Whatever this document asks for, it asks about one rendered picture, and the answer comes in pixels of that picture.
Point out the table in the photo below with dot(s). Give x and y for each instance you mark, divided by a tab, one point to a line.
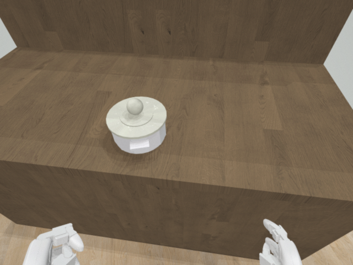
256	126

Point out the left robot hand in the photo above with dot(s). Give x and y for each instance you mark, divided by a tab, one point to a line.
40	250

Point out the knob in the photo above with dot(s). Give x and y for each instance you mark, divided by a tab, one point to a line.
134	106

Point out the pot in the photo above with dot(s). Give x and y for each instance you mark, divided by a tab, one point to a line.
142	145

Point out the right robot hand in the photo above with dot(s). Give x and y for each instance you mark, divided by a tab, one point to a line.
285	252

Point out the lid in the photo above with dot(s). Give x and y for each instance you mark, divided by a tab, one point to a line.
128	126

